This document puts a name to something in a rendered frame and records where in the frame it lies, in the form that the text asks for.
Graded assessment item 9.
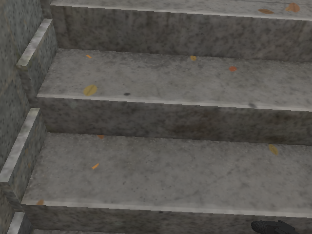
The robot right hand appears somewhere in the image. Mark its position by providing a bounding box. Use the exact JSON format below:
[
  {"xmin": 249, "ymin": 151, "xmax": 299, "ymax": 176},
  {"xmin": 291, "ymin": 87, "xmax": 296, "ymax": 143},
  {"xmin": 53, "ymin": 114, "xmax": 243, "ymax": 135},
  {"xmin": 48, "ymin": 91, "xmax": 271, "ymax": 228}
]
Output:
[{"xmin": 251, "ymin": 219, "xmax": 299, "ymax": 234}]

